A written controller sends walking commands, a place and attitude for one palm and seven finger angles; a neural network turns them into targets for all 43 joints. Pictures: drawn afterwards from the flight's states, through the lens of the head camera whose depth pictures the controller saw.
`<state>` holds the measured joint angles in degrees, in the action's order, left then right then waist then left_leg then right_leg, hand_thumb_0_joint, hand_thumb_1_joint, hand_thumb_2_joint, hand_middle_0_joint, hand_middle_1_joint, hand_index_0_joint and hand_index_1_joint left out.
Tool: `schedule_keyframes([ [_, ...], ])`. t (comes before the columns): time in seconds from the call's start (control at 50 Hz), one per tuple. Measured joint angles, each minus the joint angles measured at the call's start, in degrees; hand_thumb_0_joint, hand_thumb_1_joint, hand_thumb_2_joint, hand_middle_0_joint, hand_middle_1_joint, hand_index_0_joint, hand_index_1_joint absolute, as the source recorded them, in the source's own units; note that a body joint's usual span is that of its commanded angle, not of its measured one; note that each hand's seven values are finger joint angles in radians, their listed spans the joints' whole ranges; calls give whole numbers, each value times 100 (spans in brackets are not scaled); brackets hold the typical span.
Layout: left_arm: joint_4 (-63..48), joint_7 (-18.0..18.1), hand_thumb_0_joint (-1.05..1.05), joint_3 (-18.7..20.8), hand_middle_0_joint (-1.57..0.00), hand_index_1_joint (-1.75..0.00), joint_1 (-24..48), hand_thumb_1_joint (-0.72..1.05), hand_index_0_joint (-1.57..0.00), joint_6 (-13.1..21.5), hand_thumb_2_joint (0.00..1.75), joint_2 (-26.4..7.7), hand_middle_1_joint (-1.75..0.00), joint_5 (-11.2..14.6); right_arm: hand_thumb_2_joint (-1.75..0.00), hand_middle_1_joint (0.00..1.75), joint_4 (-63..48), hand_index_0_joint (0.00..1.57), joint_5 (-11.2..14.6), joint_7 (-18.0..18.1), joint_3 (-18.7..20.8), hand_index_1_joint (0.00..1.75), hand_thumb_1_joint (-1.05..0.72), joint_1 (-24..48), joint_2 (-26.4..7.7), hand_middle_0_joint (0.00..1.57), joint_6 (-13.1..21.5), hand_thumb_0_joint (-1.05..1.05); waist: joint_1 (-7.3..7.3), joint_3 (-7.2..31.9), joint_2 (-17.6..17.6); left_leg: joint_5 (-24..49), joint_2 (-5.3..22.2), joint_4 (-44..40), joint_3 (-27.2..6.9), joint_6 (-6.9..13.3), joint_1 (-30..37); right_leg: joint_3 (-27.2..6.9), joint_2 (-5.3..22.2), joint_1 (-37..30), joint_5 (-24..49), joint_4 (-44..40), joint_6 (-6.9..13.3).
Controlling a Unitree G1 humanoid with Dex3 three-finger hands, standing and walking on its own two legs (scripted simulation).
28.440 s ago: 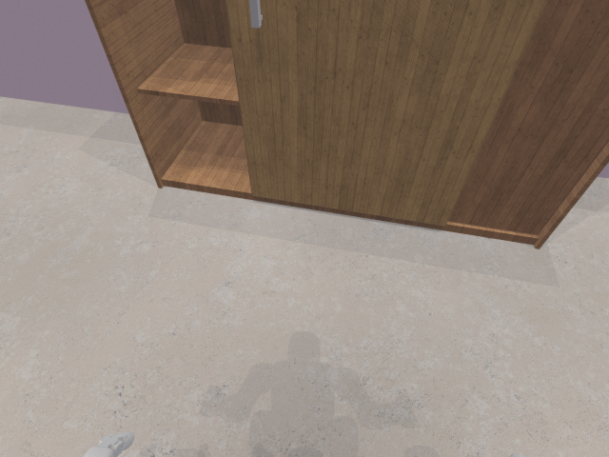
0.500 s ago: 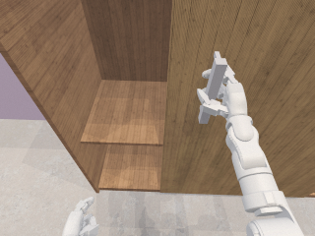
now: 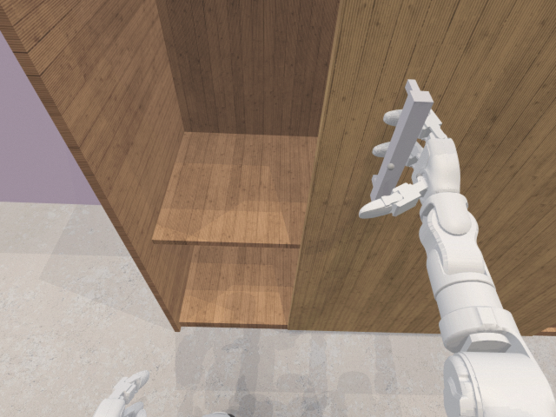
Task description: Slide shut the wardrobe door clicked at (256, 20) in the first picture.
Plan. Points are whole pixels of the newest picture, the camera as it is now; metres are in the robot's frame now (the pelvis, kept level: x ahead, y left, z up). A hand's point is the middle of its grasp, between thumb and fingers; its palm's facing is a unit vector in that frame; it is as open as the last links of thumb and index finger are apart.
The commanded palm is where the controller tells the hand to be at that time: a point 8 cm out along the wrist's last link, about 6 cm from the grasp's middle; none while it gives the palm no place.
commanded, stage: slip the hand off the handle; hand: right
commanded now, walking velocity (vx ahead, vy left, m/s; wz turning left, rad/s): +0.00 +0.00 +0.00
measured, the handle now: (393, 148) +0.47 -0.12 +0.15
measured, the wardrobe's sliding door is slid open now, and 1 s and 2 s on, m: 0.38 0.38 0.38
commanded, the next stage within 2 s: draw the hand back to the body in 1.80 s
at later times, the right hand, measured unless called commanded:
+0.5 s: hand (398, 168) +0.43 -0.12 +0.15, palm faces -0.12 +0.99 -0.12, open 14.5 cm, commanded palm +0.41 -0.22 +0.15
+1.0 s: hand (400, 168) +0.43 -0.13 +0.15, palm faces -0.10 +0.99 -0.11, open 14.4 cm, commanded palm +0.40 -0.23 +0.15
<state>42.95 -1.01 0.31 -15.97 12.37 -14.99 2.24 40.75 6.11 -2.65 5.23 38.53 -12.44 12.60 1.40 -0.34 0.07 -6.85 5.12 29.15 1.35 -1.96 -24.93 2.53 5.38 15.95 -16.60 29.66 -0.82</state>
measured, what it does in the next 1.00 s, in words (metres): stands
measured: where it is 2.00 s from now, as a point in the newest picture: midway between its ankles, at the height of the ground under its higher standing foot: outside the picture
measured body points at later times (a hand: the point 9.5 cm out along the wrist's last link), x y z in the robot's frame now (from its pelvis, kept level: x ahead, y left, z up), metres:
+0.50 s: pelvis -0.01 -0.03 -0.01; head +0.02 -0.03 +0.44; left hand +0.11 +0.21 -0.11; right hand +0.43 -0.18 +0.16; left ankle +0.09 +0.14 -0.73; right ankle -0.01 -0.18 -0.73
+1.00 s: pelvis -0.01 -0.03 -0.01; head +0.02 -0.03 +0.44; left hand +0.09 +0.23 -0.11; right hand +0.43 -0.18 +0.16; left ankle +0.09 +0.14 -0.73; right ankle -0.01 -0.18 -0.73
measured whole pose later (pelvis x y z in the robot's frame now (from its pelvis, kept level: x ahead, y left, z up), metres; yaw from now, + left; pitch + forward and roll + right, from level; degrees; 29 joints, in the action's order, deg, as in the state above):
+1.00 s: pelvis -0.01 -0.03 -0.01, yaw +2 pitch +3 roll -2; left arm 37.7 3.8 -2.7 -15.2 5.2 -13.7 1.7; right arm 37.9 5.6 -4.1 6.9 37.6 -15.3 12.8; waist 4.0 0.1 1.6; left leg -6.5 5.8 31.6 -3.3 -3.9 -28.9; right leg 5.3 3.8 19.6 -18.3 34.7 -2.0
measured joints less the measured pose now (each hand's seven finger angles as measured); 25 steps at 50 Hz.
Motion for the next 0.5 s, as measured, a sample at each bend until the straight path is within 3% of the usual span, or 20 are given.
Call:
schedule_keyframes([
  [0.2,-225,11,1,-27,-20,-30,168,90,-20,-90,90,64,-30,-66,-20,120,33,27,-154,41,-33,118,55,24,36,44,285,-2,51,21,33,-36,57,166,-58,-60,-205,-5,-63,231,-52,239,-63],
  [0.38,-347,144,1,-170,-20,-30,223,90,-20,-325,90,188,-30,-27,-20,119,160,28,-132,-226,-43,117,55,193,-64,53,234,-2,85,53,111,3,113,166,-168,-135,-284,64,-133,347,-101,387,-116],
  [0.5,-411,227,1,-253,-20,-30,172,90,-20,-426,90,231,-30,-43,-20,118,154,29,-149,-215,-33,117,55,245,-80,58,207,-2,128,58,163,15,160,214,-287,-179,-365,146,-201,417,-136,494,-117],
])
